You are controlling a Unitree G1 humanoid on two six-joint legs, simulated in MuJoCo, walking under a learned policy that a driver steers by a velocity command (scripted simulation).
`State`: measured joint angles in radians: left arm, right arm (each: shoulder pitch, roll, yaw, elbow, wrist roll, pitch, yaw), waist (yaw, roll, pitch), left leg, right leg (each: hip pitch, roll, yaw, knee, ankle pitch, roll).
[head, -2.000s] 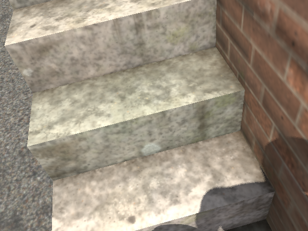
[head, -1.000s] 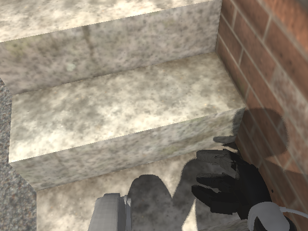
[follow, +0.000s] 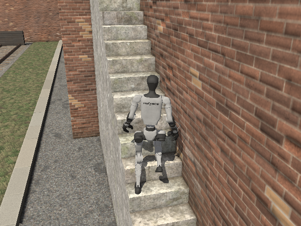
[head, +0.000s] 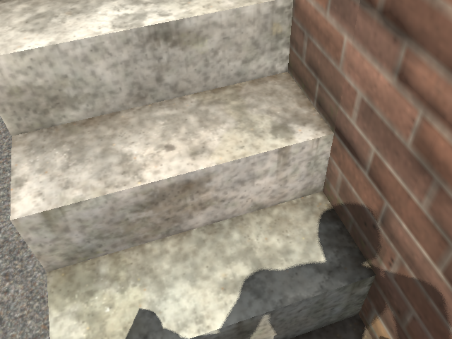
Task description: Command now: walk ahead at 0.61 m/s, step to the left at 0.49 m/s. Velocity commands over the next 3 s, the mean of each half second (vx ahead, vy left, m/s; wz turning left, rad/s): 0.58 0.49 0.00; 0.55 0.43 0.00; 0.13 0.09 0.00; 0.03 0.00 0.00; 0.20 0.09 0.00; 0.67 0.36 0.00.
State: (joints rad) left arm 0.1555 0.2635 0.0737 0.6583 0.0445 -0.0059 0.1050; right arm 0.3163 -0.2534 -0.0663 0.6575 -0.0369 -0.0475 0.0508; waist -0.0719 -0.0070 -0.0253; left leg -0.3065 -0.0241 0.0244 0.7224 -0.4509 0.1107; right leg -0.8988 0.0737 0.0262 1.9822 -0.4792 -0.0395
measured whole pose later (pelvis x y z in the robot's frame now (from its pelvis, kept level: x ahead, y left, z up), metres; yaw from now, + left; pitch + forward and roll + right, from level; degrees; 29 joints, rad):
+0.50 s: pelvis +0.30 +0.02 +0.21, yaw -1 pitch -1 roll +1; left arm 0.41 0.22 0.04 0.98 0.02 -0.09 0.12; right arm -0.01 -0.07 0.02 0.52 -0.03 0.04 0.07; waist -0.01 0.07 0.05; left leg -1.29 -0.06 -0.12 2.38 -0.35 0.13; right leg -0.18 -0.05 -0.06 0.59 -0.40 0.01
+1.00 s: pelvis +0.60 +0.12 +0.44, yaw -3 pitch +3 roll -2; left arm -0.08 0.19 0.02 0.52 -0.01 0.05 0.10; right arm 0.40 -0.30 -0.07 0.88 0.04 -0.10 0.00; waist -0.03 0.07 0.06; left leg 0.06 0.01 0.18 0.29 -0.11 0.08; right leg -1.00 0.08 -0.14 1.43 -0.53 -0.11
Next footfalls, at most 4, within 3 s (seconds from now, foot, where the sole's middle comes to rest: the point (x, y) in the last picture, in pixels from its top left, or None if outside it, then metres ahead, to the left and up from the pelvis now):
0.18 right None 0.29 -0.10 -0.55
0.66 left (144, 299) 0.47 0.18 -0.36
1.00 right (193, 129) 0.77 0.06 -0.16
1.42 left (49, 19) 0.94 0.34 0.03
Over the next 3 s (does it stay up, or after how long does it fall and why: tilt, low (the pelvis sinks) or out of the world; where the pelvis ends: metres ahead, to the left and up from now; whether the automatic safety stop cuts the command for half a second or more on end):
stays up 1.16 0.36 0.87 its command is cut before an obstacle from the start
